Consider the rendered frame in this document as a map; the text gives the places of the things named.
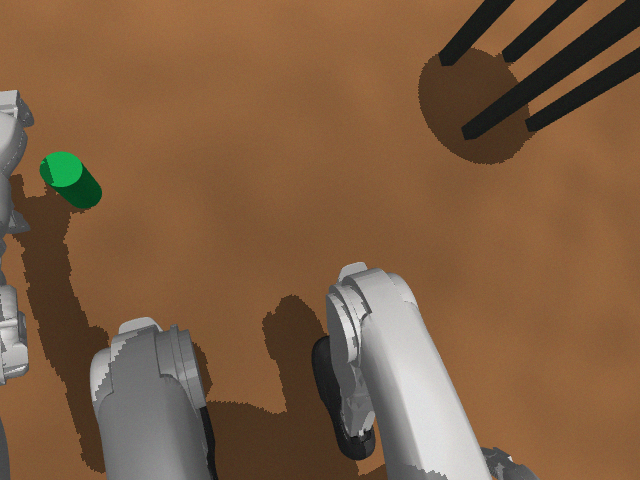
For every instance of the left robot hand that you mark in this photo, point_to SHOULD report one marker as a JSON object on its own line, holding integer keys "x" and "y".
{"x": 14, "y": 115}

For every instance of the can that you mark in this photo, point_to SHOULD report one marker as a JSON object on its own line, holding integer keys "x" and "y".
{"x": 66, "y": 174}

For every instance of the left robot foot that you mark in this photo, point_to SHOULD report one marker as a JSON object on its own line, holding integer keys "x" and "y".
{"x": 210, "y": 442}

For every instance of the left robot arm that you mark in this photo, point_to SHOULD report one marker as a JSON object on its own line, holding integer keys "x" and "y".
{"x": 13, "y": 335}

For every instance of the right robot hand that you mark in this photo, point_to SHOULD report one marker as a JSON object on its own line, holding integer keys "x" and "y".
{"x": 502, "y": 467}

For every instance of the right robot foot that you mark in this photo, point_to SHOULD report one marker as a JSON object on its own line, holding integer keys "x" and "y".
{"x": 355, "y": 448}

